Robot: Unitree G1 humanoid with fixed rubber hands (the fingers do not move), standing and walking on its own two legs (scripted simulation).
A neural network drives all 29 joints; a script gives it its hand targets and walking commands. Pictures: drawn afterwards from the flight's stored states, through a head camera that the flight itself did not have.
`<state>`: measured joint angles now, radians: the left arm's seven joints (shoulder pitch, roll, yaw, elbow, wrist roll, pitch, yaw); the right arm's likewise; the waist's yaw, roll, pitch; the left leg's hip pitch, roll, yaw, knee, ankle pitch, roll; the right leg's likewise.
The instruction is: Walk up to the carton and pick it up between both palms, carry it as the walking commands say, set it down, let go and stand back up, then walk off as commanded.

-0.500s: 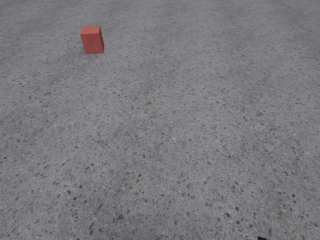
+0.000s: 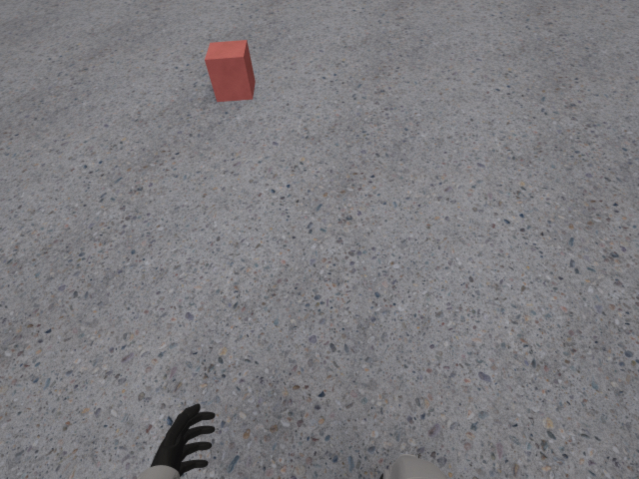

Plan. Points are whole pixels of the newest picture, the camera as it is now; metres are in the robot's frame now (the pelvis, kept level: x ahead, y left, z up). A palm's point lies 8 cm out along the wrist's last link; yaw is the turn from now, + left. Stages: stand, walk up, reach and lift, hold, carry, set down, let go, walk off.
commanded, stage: walk up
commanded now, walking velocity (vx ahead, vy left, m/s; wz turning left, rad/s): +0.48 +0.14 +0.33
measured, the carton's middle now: (231, 71) +2.26 +0.40 -0.63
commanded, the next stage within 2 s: none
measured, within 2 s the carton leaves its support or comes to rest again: neither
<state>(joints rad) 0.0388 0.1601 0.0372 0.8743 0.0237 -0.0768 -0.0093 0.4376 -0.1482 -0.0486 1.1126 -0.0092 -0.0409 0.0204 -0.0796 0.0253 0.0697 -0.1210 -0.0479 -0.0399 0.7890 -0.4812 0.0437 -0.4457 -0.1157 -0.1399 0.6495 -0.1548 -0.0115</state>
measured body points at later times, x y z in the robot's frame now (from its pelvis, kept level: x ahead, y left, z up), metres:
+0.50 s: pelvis +0.23 +0.09 +0.00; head +0.25 +0.13 +0.45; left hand +0.19 +0.35 -0.16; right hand +0.37 -0.14 -0.11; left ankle +0.28 +0.21 -0.72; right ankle +0.14 -0.06 -0.63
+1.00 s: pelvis +0.47 +0.11 +0.02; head +0.48 +0.09 +0.46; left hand +0.51 +0.34 -0.13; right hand +0.49 -0.13 -0.15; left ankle +0.45 +0.25 -0.64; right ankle +0.51 +0.01 -0.72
